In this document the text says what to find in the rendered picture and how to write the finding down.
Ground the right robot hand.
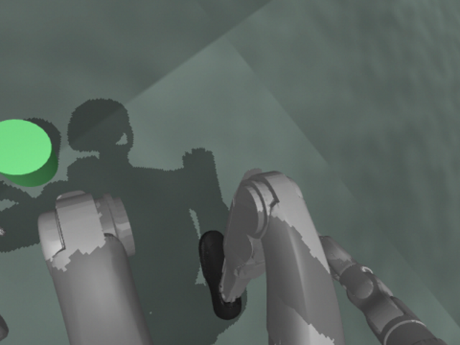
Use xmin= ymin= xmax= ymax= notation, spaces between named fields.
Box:
xmin=317 ymin=232 xmax=358 ymax=281

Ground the right robot foot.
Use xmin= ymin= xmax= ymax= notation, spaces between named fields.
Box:
xmin=199 ymin=231 xmax=242 ymax=320

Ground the can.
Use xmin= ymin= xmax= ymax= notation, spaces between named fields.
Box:
xmin=0 ymin=119 xmax=58 ymax=187

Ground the right robot arm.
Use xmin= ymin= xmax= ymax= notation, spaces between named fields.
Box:
xmin=339 ymin=264 xmax=448 ymax=345

